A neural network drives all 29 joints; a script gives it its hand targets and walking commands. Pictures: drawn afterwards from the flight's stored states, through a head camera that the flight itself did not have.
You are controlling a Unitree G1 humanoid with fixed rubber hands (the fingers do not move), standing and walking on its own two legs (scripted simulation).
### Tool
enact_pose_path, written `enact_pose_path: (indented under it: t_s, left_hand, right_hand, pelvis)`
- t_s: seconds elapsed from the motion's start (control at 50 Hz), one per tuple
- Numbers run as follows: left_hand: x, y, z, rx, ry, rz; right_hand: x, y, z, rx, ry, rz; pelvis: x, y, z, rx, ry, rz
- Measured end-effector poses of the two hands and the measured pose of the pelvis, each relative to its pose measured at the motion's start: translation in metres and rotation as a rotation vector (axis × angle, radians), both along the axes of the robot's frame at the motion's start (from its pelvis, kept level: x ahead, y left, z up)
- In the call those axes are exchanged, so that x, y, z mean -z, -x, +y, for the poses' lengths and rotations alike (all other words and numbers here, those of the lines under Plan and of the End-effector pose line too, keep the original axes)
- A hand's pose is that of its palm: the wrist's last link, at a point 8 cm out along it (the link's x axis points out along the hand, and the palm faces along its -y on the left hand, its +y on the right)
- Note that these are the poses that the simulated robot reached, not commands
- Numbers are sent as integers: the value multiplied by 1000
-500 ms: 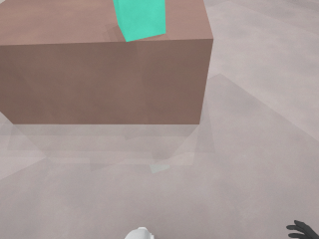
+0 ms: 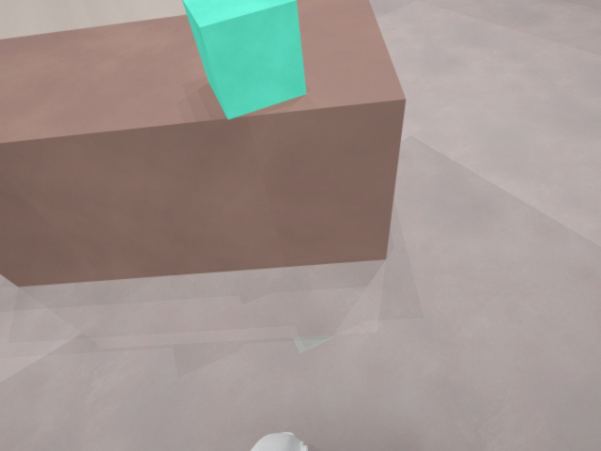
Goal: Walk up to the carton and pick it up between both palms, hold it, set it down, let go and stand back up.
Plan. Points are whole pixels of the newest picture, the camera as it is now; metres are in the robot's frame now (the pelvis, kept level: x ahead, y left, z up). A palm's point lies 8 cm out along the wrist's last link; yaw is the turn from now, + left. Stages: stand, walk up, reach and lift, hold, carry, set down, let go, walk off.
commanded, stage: walk up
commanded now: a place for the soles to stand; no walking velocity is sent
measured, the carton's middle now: (246, 47) +1.02 +0.18 +0.07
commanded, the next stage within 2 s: none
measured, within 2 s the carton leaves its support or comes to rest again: neither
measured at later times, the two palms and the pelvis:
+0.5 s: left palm (70, 441) +0.16 +0.40 -0.11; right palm (523, 427) +0.17 -0.25 -0.10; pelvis +0.09 +0.08 -0.01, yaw -1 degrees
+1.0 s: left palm (87, 389) +0.23 +0.38 -0.08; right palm (497, 383) +0.23 -0.23 -0.09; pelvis +0.12 +0.07 +0.02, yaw -1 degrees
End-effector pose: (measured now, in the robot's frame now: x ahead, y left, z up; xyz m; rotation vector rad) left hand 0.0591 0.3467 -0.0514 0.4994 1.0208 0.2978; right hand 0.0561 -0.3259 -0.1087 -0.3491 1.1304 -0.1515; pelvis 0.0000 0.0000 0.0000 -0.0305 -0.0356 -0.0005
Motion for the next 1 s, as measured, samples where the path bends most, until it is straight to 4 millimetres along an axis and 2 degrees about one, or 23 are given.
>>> enact_pose_path:
  t_s: [0.14,0.2,0.24,0.34,0.42,0.48,0.56,0.7,0.84,1.0]
  left_hand:
    - [1,-5,41,-23,-20,64]
    - [15,-17,63,-22,-13,90]
    - [28,-30,72,-23,2,104]
    - [45,-69,71,9,65,111]
    - [54,-90,62,19,112,120]
    - [61,-102,55,19,121,125]
    - [62,-119,46,23,146,123]
    - [51,-155,39,20,170,80]
    - [38,-170,37,3,171,77]
    - [33,-171,34,-25,180,96]
  right_hand:
    - [-6,-79,36,-53,-5,-65]
    - [-7,-109,55,-58,19,-114]
    - [-6,-120,67,-53,35,-135]
    - [-15,-123,83,-13,53,-119]
    - [-19,-117,83,10,76,-76]
    - [-13,-116,77,28,86,-51]
    - [-7,-119,80,55,74,-27]
    - [-7,-134,88,47,49,-23]
    - [-12,-153,92,55,25,-32]
    - [-18,-169,94,51,15,-27]
  pelvis:
    - [1,-35,32,-3,-12,7]
    - [10,-52,53,-2,-24,11]
    - [16,-59,65,-3,-34,12]
    - [11,-75,76,-2,-26,13]
    - [7,-86,78,2,-21,13]
    - [11,-93,76,11,-19,3]
    - [8,-100,76,17,-20,-5]
    - [0,-108,77,22,-25,-2]
    - [-11,-116,75,14,-29,-3]
    - [-20,-124,74,18,-31,-1]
